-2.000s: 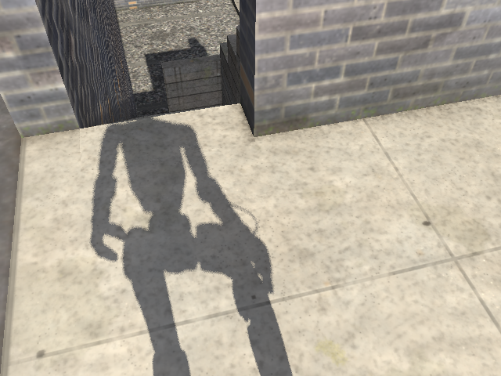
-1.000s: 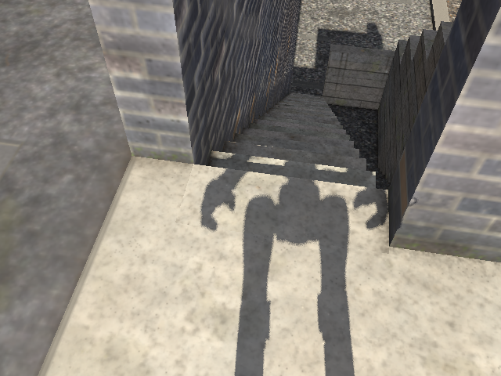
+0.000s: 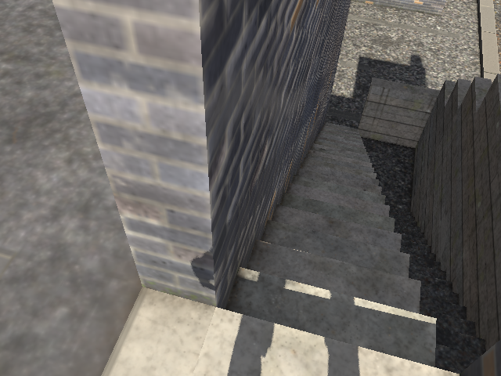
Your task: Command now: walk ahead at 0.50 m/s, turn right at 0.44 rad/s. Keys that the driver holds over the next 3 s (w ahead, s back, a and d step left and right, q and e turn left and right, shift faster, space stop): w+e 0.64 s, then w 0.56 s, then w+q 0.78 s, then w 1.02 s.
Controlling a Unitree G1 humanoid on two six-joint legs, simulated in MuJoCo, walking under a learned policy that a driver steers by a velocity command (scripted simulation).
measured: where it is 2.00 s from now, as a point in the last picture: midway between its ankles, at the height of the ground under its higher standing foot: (340, 354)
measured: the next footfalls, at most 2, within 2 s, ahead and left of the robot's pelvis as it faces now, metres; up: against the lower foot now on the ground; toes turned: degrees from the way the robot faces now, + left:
right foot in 0.44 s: +0.36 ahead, -0.23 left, +0.00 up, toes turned -16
left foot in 1.00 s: +0.50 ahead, +0.03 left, +0.00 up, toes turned -32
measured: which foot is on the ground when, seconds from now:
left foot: down 0.00-0.42, up 0.44-0.98, down 1.00-1.00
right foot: up 0.00-0.42, down 0.44-1.00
